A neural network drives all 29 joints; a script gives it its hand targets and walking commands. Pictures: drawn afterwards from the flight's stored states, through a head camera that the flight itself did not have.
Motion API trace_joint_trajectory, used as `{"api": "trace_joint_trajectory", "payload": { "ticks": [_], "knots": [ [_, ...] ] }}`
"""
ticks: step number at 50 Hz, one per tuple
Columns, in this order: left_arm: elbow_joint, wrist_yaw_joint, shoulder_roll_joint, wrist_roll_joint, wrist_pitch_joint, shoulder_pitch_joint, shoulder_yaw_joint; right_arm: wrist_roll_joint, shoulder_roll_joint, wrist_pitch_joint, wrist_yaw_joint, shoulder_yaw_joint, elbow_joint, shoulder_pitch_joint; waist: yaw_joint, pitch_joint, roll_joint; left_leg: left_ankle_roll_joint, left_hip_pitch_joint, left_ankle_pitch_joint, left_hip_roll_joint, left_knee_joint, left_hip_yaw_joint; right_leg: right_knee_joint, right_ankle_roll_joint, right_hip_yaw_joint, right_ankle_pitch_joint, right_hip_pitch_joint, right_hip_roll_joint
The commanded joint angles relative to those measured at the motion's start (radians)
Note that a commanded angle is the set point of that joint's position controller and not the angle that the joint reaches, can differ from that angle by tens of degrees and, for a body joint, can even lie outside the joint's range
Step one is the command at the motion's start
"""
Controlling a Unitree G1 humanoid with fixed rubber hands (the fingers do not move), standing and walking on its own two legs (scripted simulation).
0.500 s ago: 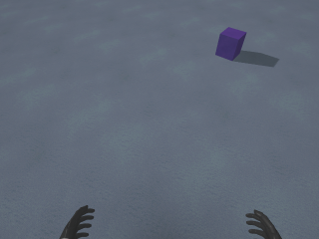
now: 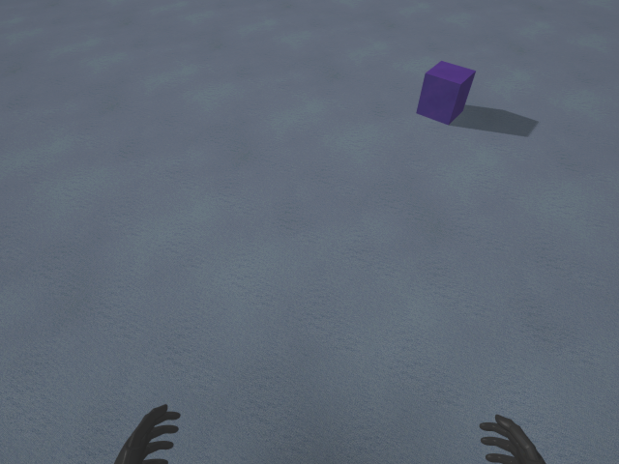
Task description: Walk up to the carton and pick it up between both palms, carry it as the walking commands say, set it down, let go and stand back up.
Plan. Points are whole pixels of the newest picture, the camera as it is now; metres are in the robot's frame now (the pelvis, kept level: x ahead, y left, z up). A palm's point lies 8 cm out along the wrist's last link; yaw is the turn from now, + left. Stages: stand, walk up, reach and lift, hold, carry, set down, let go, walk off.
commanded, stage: stand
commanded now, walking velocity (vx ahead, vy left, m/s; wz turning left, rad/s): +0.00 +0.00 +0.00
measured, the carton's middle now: (444, 92) +2.12 -0.71 -0.62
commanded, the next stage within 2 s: walk up in 0.68 s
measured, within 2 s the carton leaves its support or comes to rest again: neither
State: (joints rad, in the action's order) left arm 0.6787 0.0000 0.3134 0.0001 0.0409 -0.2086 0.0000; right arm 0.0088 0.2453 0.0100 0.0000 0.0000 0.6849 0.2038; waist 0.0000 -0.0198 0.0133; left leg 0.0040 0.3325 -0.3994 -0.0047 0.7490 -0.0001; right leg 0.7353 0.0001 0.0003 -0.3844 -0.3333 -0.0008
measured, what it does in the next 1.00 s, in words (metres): stands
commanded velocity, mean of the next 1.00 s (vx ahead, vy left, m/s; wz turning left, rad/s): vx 0.08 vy -0.02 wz -0.06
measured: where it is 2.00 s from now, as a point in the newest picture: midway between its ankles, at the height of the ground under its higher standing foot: (365, 430)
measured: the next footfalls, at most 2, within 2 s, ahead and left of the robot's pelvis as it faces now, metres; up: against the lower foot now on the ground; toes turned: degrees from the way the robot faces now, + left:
right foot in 1.32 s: +0.13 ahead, -0.23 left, +0.00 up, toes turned -11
left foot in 1.80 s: +0.47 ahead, -0.02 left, +0.00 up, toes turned -9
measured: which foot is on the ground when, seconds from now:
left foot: down 0.00-1.00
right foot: down 0.00-0.94, up 0.96-1.00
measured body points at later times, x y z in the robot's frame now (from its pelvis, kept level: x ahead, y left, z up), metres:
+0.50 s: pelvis -0.02 +0.01 +0.00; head -0.03 +0.02 +0.45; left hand +0.12 +0.28 -0.10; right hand +0.12 -0.25 -0.10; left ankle +0.00 +0.12 -0.71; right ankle +0.01 -0.12 -0.71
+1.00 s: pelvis -0.02 +0.02 +0.01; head -0.01 +0.03 +0.46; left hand +0.11 +0.29 -0.11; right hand +0.10 -0.24 -0.09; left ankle +0.00 +0.12 -0.71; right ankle -0.01 -0.12 -0.68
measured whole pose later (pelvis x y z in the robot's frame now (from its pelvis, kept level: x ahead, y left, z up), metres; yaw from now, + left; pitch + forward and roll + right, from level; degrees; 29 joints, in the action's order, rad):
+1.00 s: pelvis -0.02 +0.02 +0.01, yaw -2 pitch -1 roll -2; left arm 0.78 0.03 0.32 0.00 -0.03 -0.21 0.00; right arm 0.01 0.25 0.01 0.00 0.00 0.76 0.21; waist 0.00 -0.02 0.00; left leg 0.03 0.32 -0.36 -0.03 0.69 -0.03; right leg 0.87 0.00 0.00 -0.44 -0.40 0.00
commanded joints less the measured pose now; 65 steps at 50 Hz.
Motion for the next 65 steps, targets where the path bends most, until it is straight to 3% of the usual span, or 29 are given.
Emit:
{"api": "trace_joint_trajectory", "payload": {
  "ticks": [1,2,5,10,11,13,14,18,19,21,24,26,31,35,41,43,44,45,46,47,51,56,57,59,61,62,63,64,65],
  "knots": [
    [-0.003,-0.02,0.241,0.03,0.035,0.03,0.086,0.004,0.27,0.034,-0.012,-0.099,0.004,-0.073,-0.005,0.048,-0.028,0.081,0.003,0.206,-0.069,-0.135,0.105,-0.17,0.108,0.155,0.218,0.071,0.119],
    [-0.01,-0.019,0.245,0.021,0.032,0.031,0.085,0.013,0.288,0.045,-0.008,-0.102,-0.011,-0.057,0.008,0.043,0.017,0.083,-0.01,0.201,-0.076,-0.142,0.112,-0.178,0.103,0.159,0.218,0.046,0.121],
    [0.006,-0.022,0.235,0.026,0.025,0.059,0.076,0.02,0.265,0.048,-0.007,-0.086,0.009,-0.072,-0.012,0.01,-0.079,0.083,-0.003,0.127,-0.068,-0.189,0.128,-0.177,0.089,0.14,0.113,0.002,0.093],
    [0.011,-0.016,0.242,0.026,0.028,0.063,0.088,0.013,0.264,0.05,-0.001,-0.086,0.012,-0.074,0.001,0.028,-0.033,0.078,0.014,0.167,-0.074,-0.193,0.117,-0.179,0.086,0.139,0.167,0.047,0.097],
    [0.029,-0.017,0.253,0.03,0.024,0.041,0.087,0.011,0.27,0.045,-0.006,-0.084,0.019,-0.105,0.01,0.02,-0.09,0.084,-0.004,0.194,-0.095,-0.222,0.14,-0.181,0.088,0.123,0.173,0.05,0.096],
    [0.021,-0.011,0.235,0.028,0.027,0.051,0.086,0.013,0.268,0.048,-0.009,-0.089,0.019,-0.074,0.002,0.073,-0.029,0.077,-0.015,0.171,-0.075,-0.201,0.122,-0.161,0.089,0.136,0.168,0.09,0.104],
    [0.023,-0.013,0.233,0.02,0.029,0.045,0.084,0.011,0.294,0.055,-0.005,-0.091,0.014,-0.077,0.017,0.08,-0.094,0.078,-0.024,0.213,-0.089,-0.188,0.132,-0.166,0.084,0.14,0.188,0.056,0.105],
    [0.039,-0.013,0.236,0.021,0.034,0.046,0.082,0.014,0.276,0.052,-0.011,-0.093,0.035,-0.073,0.007,0.052,-0.03,0.08,-0.019,0.241,-0.09,-0.206,0.135,-0.165,0.083,0.112,0.235,0.075,0.103],
    [0.047,-0.014,0.229,0.014,0.033,0.04,0.077,0.014,0.269,0.052,-0.009,-0.086,0.028,-0.084,0.006,0.059,-0.088,0.076,-0.059,0.248,-0.091,-0.209,0.14,-0.179,0.076,0.118,0.22,0.041,0.097],
    [0.035,-0.014,0.241,0.027,0.028,0.062,0.08,0.011,0.282,0.053,-0.006,-0.096,0.031,-0.101,0.011,0.023,-0.025,0.081,0.044,0.102,-0.089,-0.23,0.15,-0.183,0.074,0.112,0.142,0.079,0.083],
    [0.052,-0.013,0.225,0.025,0.02,0.051,0.082,0.021,0.28,0.049,-0.004,-0.085,0.036,-0.101,0.026,-0.019,-0.102,0.079,0.086,0.022,-0.084,-0.263,0.157,-0.205,0.077,0.147,0.044,0.048,0.091],
    [0.045,-0.012,0.23,0.025,0.023,0.056,0.075,0.018,0.29,0.046,-0.002,-0.09,0.035,-0.079,0.019,-0.038,-0.072,0.073,0.086,-0.033,-0.08,-0.288,0.149,-0.215,0.072,0.127,0.026,0.054,0.079],
    [0.058,-0.008,0.264,0.025,0.033,0.051,0.075,0.009,0.289,0.042,0.002,-0.085,0.055,-0.051,-0.005,0.01,-0.015,0.068,-0.032,0.082,-0.067,-0.228,0.135,-0.281,0.074,0.169,0.01,0.007,0.116],
    [0.062,-0.009,0.232,0.022,0.032,0.078,0.07,0.008,0.279,0.048,-0.001,-0.088,0.057,-0.083,0.0,0.027,-0.09,0.075,-0.014,0.119,-0.088,-0.239,0.141,-0.227,0.07,0.13,0.147,0.036,0.096],
    [0.095,-0.012,0.243,0.023,0.029,0.06,0.067,0.012,0.287,0.051,0.002,-0.085,0.064,-0.08,-0.005,0.025,-0.065,0.065,-0.002,0.171,-0.09,-0.267,0.147,-0.221,0.065,0.119,0.196,0.076,0.09],
    [0.068,-0.013,0.218,0.015,0.03,0.049,0.064,0.014,0.285,0.06,-0.004,-0.084,0.059,-0.085,0.032,0.022,-0.109,0.08,0.002,0.203,-0.113,-0.276,0.156,-0.207,0.071,0.119,0.201,0.071,0.099],
    [0.069,0.014,0.118,-0.016,-0.007,-0.036,0.076,0.023,0.184,0.01,0.026,-0.06,0.041,0.001,0.009,0.116,-0.083,0.079,0.005,-0.366,-0.155,-0.315,0.18,-0.219,0.033,0.13,-0.288,-0.005,0.126],
    [0.008,0.057,0.097,0.024,-0.051,0.111,0.049,0.032,0.292,-0.015,0.0,-0.099,0.046,0.055,-0.078,-0.01,-0.156,0.09,-0.28,-0.54,-0.3,-0.506,0.294,-0.079,0.013,0.088,-0.299,-0.459,0.009],
    [-0.021,0.066,0.059,0.038,-0.067,0.175,0.056,0.033,0.338,-0.021,-0.029,-0.122,0.088,0.181,-0.104,-0.001,-0.309,0.133,-0.386,-0.556,-0.495,-0.634,0.529,0.271,0.009,0.025,-0.121,-0.599,0.02],
    [-0.03,0.071,0.071,0.045,-0.071,0.206,0.069,0.036,0.346,-0.014,-0.038,-0.121,0.083,0.22,-0.105,-0.039,-0.208,0.129,-0.334,-0.526,-0.525,-0.626,0.543,0.373,-0.007,0.08,-0.095,-0.588,0.082],
    [0.024,0.094,0.081,0.043,-0.07,0.106,0.076,0.029,0.277,0.011,-0.037,-0.108,0.102,0.182,-0.045,-0.026,-0.094,0.084,-0.298,-0.247,-0.417,-0.572,0.351,0.457,-0.03,0.069,0.03,-0.459,0.103],
    [0.032,0.099,0.044,0.031,-0.076,0.081,0.053,0.023,0.251,0.023,-0.011,-0.103,0.11,0.088,-0.017,-0.073,-0.283,0.055,-0.172,-0.213,-0.343,-0.593,0.079,0.293,-0.061,-0.022,0.098,-0.33,0.074],
    [0.04,0.102,0.032,0.02,-0.071,0.089,0.039,0.03,0.255,0.017,-0.003,-0.103,0.112,0.124,-0.047,-0.064,-0.332,0.046,-0.196,-0.183,-0.31,-0.568,0.04,0.217,-0.064,-0.052,0.111,-0.308,0.055],
    [0.041,0.091,0.036,0.013,-0.052,0.048,0.032,0.027,0.246,0.026,0.001,-0.101,0.099,0.036,0.011,-0.056,-0.358,0.042,-0.137,-0.167,-0.296,-0.55,-0.035,0.059,-0.048,-0.085,0.079,-0.124,0.073],
    [0.066,0.077,0.035,0.013,-0.04,-0.004,0.036,0.034,0.252,0.011,0.016,-0.1,0.126,0.039,0.027,0.019,-0.317,0.032,-0.168,-0.141,-0.241,-0.428,-0.111,-0.041,-0.033,-0.178,0.072,0.014,0.028],
    [0.1,0.062,0.049,0.019,-0.03,-0.083,0.037,0.027,0.257,0.011,0.018,-0.101,0.119,0.038,0.06,0.088,-0.277,0.044,-0.206,0.046,-0.223,-0.276,-0.124,-0.124,-0.021,-0.194,0.077,0.107,0.009],
    [0.166,0.05,0.071,0.027,-0.012,-0.236,0.045,0.025,0.233,0.011,0.02,-0.096,0.125,0.041,0.11,0.175,-0.16,0.031,-0.191,0.133,-0.182,-0.035,-0.173,-0.181,-0.002,-0.163,0.064,0.235,-0.008],
    [0.214,0.041,0.153,0.038,-0.002,-0.394,0.07,0.026,0.204,0.012,0.023,-0.091,0.084,0.005,0.199,0.197,0.072,0.012,0.037,-0.022,-0.115,0.279,-0.179,-0.278,0.045,0.074,-0.013,0.425,0.1],
    [0.233,0.027,0.241,0.052,-0.006,-0.502,0.087,0.022,0.131,0.014,0.028,-0.065,0.006,-0.103,0.231,0.117,0.319,-0.012,0.327,-0.272,-0.011,0.499,-0.101,-0.445,0.099,0.544,-0.11,0.459,0.34]
  ]
}}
